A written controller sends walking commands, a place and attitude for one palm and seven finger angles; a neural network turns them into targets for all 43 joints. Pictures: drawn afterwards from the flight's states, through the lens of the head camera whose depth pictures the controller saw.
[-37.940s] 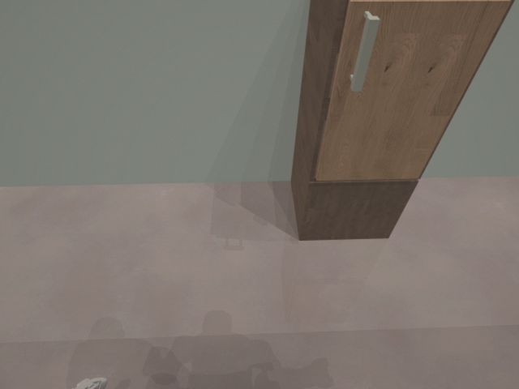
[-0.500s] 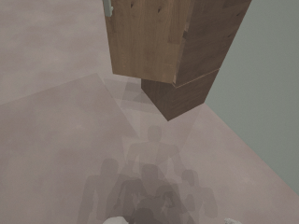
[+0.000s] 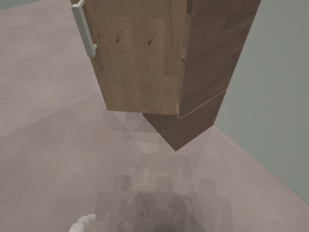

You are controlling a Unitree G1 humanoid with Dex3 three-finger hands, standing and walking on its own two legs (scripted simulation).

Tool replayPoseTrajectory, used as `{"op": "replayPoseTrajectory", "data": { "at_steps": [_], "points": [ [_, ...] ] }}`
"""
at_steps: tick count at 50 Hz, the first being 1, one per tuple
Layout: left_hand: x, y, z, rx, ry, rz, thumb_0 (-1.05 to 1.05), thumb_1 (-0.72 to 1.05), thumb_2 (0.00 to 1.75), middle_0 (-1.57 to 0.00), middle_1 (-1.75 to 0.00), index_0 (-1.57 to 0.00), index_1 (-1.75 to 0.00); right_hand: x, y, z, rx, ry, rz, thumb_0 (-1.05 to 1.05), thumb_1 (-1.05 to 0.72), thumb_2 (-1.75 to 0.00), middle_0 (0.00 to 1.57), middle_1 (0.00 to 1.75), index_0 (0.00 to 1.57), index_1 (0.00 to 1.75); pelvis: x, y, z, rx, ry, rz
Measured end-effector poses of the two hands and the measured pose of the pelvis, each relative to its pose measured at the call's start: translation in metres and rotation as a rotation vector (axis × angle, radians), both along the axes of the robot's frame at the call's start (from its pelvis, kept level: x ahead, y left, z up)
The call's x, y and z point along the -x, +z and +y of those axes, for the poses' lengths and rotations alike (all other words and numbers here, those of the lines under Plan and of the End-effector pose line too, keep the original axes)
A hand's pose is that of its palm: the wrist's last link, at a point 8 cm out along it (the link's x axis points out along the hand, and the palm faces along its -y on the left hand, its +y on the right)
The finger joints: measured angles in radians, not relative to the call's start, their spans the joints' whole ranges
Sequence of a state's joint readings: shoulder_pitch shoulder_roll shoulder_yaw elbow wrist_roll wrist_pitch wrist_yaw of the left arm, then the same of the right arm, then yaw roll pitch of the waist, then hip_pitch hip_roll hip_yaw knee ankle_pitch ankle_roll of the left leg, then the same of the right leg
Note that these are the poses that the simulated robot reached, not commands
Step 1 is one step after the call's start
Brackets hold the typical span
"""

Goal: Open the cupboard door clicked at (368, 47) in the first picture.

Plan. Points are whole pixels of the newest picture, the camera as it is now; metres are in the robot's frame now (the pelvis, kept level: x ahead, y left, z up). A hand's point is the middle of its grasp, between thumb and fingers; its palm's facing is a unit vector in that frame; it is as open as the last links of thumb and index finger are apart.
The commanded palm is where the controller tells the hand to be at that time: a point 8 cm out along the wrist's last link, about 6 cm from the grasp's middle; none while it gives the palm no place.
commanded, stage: take the last steps up to it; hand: left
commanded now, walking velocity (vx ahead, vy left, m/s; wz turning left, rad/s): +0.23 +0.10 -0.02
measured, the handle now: (86, 29) +0.73 +0.26 +0.15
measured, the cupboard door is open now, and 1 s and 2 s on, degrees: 48 48 48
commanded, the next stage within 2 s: come to a stop and stand still in 0.16 s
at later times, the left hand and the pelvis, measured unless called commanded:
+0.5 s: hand out of the picture +0.14 +0.26 -0.18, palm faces +0.02 -0.99 -0.15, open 7.4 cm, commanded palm none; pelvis +0.15 +0.09 +0.01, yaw -3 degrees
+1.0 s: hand (85, 223) +0.17 +0.22 -0.16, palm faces -0.09 -0.97 -0.22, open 7.4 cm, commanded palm none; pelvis +0.11 +0.04 +0.01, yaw -5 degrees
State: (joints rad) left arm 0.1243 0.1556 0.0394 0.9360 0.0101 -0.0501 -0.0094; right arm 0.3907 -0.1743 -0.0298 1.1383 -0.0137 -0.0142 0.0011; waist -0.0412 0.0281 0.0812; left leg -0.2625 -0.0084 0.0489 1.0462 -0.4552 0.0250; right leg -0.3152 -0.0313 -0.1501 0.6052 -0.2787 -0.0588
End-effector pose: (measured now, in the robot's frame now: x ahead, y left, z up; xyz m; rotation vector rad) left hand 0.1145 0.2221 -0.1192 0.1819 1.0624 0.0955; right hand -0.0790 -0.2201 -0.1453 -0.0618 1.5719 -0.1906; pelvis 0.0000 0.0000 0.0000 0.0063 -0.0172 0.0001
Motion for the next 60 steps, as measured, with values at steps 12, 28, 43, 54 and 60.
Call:
{"op": "replayPoseTrajectory", "data": {
  "at_steps": [12, 28, 43, 54, 60],
  "points": [
    [0.037, -0.004, 0.042, 0.007, 0.134, 0.304, -0.01, 0.94, 0.90, -0.20, -0.30, -0.20, -0.30, -0.220, 0.025, 0.020, 0.030, 0.110, -0.300, 0.00, -0.91, -0.90, 0.20, 0.30, 0.20, 0.30, -0.092, 0.018, 0.030, 0.002, -0.014, 0.031],
    [-0.047, -0.028, 0.099, 0.031, 0.082, 0.364, 0.00, 0.91, 0.90, -0.20, -0.30, -0.20, -0.30, -0.321, 0.037, 0.088, 0.121, 0.118, -0.403, 0.00, -0.90, -0.89, 0.20, 0.30, 0.21, 0.30, -0.146, 0.011, 0.089, 0.055, -0.071, 0.023],
    [-0.098, -0.004, 0.084, -0.037, -0.036, 0.174, 0.00, 0.91, 0.90, -0.20, -0.30, -0.20, -0.30, -0.182, 0.033, 0.013, 0.182, -0.042, -0.197, 0.00, -0.90, -0.90, 0.20, 0.30, 0.21, 0.30, -0.118, 0.014, 0.058, 0.051, -0.087, 0.037],
    [-0.044, -0.019, 0.031, -0.005, -0.028, 0.269, 0.00, 0.91, 0.90, -0.20, -0.30, -0.20, -0.30, -0.142, 0.010, 0.014, 0.082, -0.075, -0.115, 0.00, -0.91, -0.90, 0.20, 0.30, 0.20, 0.30, -0.116, 0.006, 0.032, 0.034, -0.081, 0.023],
    [-0.028, -0.022, 0.023, 0.020, 0.006, 0.319, 0.01, 0.93, 0.90, -0.20, -0.30, -0.20, -0.30, -0.156, 0.013, 0.035, 0.041, -0.042, -0.126, 0.00, -0.90, -0.90, 0.20, 0.30, 0.20, 0.30, -0.114, 0.010, 0.026, 0.015, -0.082, 0.016]
  ]
}}
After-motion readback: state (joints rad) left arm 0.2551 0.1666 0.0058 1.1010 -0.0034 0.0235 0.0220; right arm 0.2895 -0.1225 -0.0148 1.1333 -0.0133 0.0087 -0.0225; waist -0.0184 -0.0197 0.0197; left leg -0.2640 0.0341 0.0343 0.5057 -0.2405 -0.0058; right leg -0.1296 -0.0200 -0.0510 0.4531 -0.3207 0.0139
